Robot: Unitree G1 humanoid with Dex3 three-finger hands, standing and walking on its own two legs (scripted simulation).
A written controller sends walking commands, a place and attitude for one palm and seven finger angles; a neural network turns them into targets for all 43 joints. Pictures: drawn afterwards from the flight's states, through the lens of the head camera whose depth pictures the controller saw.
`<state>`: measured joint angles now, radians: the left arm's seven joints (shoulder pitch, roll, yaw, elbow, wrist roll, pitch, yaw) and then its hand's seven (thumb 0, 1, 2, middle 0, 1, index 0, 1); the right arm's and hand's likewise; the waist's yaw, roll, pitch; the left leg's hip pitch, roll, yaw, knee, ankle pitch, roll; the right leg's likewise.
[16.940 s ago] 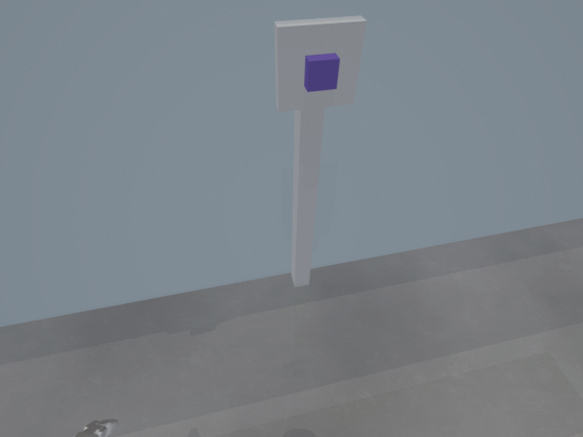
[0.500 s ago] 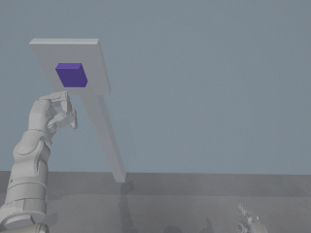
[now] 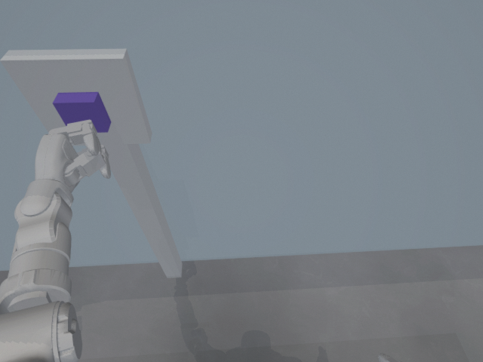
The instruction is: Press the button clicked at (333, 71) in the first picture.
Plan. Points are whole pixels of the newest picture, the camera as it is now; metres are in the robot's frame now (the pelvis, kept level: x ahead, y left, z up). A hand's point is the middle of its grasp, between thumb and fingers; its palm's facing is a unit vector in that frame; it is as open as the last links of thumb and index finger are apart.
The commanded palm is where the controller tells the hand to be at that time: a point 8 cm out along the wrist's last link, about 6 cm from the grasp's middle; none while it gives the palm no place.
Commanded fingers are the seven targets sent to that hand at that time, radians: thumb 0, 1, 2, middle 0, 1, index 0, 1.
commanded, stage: aim a knuckle at the button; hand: left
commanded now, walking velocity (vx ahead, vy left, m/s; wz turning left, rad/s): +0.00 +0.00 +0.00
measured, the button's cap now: (84, 111) +0.49 +0.28 +0.15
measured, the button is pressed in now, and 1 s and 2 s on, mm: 0 1 12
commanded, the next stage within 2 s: press the button with the knuckle in 0.50 s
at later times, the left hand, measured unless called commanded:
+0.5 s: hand (94, 159) +0.40 +0.24 +0.13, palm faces +0.08 -1.00 +0.00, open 3.1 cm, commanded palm +0.37 +0.29 +0.12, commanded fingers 0.00 0.90 0.90 -1.30 -1.50 -1.30 -1.50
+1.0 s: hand (106, 146) +0.43 +0.23 +0.13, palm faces +0.07 -1.00 -0.01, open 3.1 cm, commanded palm +0.40 +0.28 +0.12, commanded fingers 0.00 0.90 0.90 -1.30 -1.50 -1.30 -1.50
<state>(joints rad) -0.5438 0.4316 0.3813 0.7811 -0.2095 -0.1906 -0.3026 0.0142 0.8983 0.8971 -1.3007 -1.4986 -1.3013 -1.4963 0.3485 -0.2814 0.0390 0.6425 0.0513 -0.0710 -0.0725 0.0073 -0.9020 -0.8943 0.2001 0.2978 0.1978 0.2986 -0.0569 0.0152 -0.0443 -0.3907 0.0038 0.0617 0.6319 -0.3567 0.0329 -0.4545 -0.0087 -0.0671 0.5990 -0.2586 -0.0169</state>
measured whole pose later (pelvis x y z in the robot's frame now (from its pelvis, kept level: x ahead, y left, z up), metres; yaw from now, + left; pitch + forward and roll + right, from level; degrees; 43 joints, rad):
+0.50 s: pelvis +0.00 +0.00 +0.00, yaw +1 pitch +6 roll -1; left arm -0.53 0.42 0.36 0.74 -0.22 -0.18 -0.31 0.01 0.90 0.90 -1.30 -1.50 -1.30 -1.50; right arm 0.30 -0.27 0.05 0.61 0.06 -0.06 -0.07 0.01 -0.90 -0.89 0.20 0.30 0.20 0.30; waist -0.04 0.02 -0.06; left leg -0.38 0.00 0.05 0.64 -0.36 0.03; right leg -0.44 -0.01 -0.08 0.60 -0.26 -0.02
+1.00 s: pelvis +0.00 +0.00 +0.00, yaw +0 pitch +8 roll -1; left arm -0.66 0.46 0.37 0.91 -0.19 -0.20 -0.29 0.01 0.90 0.90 -1.30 -1.50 -1.30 -1.50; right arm 0.34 -0.28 0.05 0.63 0.05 -0.04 -0.07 0.01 -0.90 -0.89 0.20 0.30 0.20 0.30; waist -0.07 0.02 -0.05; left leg -0.43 0.01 0.05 0.66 -0.36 0.03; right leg -0.49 -0.01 -0.08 0.62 -0.26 -0.02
